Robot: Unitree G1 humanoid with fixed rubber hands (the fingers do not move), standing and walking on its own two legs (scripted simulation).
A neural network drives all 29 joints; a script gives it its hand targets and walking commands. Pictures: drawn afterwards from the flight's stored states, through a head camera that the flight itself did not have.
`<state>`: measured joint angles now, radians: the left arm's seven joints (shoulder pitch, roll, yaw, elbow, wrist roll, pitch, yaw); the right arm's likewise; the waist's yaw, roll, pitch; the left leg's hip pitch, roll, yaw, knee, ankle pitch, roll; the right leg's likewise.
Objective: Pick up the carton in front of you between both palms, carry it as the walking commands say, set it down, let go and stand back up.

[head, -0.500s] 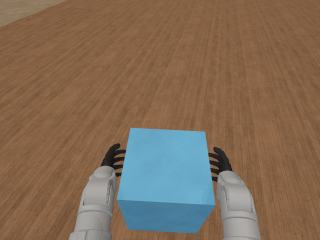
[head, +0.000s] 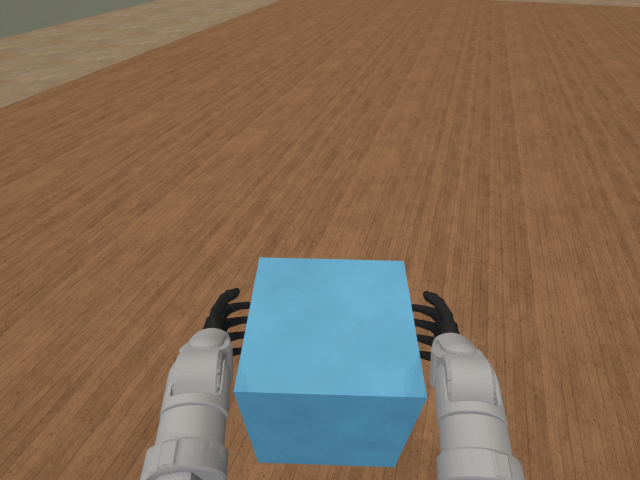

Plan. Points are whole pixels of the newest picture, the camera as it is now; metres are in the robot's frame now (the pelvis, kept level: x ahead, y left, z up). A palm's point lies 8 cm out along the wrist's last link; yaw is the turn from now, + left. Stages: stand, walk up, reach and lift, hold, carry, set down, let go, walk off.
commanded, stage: hold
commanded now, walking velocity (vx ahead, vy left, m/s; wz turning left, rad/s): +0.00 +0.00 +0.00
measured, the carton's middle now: (328, 364) +0.31 +0.00 -0.03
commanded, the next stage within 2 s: set down in 0.18 s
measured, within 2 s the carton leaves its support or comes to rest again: neither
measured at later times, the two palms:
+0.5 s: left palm (228, 326) +0.34 +0.15 +0.02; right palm (433, 334) +0.34 -0.15 +0.02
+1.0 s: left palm (255, 367) +0.40 +0.14 -0.18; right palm (414, 380) +0.38 -0.16 -0.18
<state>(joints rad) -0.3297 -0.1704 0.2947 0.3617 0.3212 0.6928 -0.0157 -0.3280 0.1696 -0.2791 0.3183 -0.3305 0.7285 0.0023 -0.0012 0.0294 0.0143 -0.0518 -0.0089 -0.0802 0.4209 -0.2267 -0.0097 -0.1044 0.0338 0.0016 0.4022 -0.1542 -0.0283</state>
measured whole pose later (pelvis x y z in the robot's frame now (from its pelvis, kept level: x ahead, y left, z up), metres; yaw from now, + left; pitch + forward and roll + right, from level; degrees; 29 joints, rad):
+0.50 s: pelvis +0.01 +0.02 -0.01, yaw +0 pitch -3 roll +0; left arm -0.49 -0.23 0.47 0.50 0.43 0.56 -0.02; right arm -0.50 0.19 -0.47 0.47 -0.43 0.58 0.04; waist -0.03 0.04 0.07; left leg -0.19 -0.03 -0.09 0.52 -0.28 0.01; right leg -0.23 0.03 0.03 0.49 -0.20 -0.01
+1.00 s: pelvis -0.03 +0.02 -0.10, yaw +0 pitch +35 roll +0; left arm -0.71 -0.13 0.41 0.53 0.23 0.21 0.04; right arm -0.70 0.13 -0.50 0.48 -0.27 0.22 0.01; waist -0.04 0.03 -0.08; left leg -1.30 -0.09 -0.07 1.09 -0.39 0.00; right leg -1.35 0.05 0.08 1.04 -0.30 0.03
